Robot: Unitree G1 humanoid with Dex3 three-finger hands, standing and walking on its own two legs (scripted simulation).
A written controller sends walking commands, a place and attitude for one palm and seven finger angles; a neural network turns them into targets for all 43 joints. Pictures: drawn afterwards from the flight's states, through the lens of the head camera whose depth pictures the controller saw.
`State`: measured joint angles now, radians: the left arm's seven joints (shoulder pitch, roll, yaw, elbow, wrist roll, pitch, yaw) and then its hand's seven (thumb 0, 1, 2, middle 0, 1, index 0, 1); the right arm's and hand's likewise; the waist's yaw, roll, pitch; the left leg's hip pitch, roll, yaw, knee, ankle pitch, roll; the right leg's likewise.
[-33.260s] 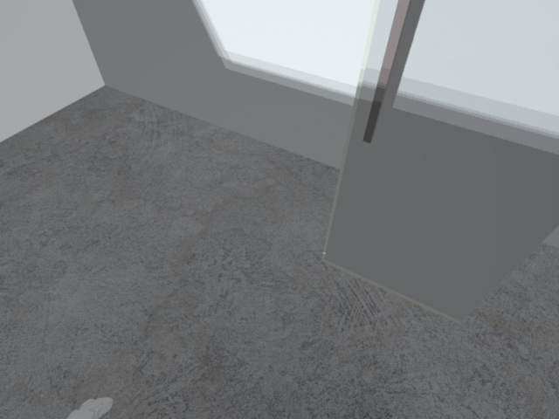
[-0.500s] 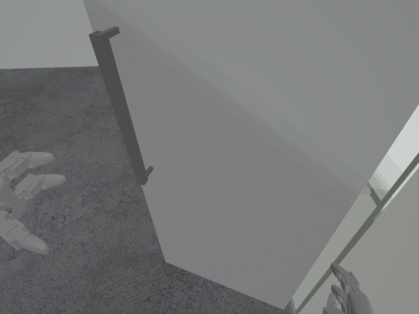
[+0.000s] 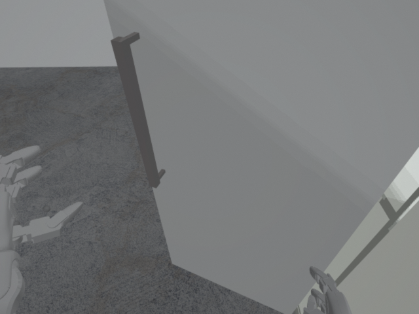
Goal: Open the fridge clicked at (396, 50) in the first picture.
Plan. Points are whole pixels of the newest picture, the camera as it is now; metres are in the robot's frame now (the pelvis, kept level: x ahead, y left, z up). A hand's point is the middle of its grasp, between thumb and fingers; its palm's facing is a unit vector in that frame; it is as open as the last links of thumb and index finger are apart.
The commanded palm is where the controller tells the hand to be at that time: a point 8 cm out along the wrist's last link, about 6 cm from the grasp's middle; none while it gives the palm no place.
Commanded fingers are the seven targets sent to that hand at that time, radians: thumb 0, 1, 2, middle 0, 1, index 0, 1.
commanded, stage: draw the hand back to the body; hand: left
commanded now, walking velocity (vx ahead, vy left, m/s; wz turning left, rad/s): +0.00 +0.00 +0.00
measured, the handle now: (146, 124) +0.45 +0.20 +0.15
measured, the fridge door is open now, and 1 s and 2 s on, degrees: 66 66 66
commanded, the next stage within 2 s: step back with the hand held close in 0.62 s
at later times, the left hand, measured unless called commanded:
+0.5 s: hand (49, 225) +0.18 +0.26 +0.16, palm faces +0.49 -0.78 -0.39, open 7.5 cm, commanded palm +0.14 +0.29 +0.17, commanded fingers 0.00 0.90 0.90 -0.20 -0.30 -0.20 -0.30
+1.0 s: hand (60, 221) +0.19 +0.25 +0.15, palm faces +0.38 -0.81 -0.44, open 7.4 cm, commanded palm +0.12 +0.30 +0.18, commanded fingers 0.00 0.90 0.90 -0.20 -0.30 -0.20 -0.30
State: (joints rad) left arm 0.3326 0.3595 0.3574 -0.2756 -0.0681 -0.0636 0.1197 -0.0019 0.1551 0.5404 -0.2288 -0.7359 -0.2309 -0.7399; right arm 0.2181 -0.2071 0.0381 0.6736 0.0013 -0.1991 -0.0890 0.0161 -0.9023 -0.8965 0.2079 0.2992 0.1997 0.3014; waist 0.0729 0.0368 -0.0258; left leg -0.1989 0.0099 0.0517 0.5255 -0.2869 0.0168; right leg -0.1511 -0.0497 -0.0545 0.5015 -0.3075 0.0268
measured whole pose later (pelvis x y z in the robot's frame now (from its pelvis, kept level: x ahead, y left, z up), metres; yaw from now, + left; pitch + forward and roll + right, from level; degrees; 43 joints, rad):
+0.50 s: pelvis +0.00 -0.01 +0.00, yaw +0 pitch -3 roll +0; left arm 0.45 0.35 0.35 -0.38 -0.06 -0.07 0.13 0.01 0.86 0.88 -0.21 -0.32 -0.21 -0.32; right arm 0.21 -0.22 0.02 0.65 0.00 -0.17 -0.10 0.02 -0.90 -0.90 0.21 0.30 0.20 0.30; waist 0.08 0.04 -0.01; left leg -0.17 0.03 0.04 0.50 -0.28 0.00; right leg -0.12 -0.03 -0.07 0.47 -0.30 0.01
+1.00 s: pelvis -0.02 +0.00 +0.00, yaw -2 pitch -1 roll -1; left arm 0.49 0.38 0.38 -0.44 -0.05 -0.16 0.13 0.02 0.89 0.90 -0.21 -0.30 -0.21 -0.30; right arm 0.17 -0.22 0.00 0.57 0.01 -0.05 -0.09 0.02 -0.91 -0.90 0.21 0.30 0.20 0.30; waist 0.01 0.01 0.05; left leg -0.26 0.03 0.07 0.52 -0.24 0.02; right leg -0.21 -0.03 -0.03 0.48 -0.25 0.02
